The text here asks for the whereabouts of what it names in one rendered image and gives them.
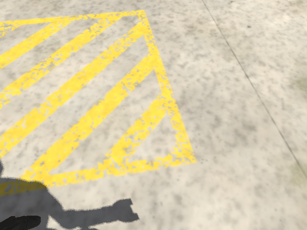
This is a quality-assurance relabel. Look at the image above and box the left robot hand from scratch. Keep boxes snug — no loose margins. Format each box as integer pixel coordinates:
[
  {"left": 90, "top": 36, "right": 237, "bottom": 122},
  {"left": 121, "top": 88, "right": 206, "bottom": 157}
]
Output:
[{"left": 0, "top": 216, "right": 41, "bottom": 230}]

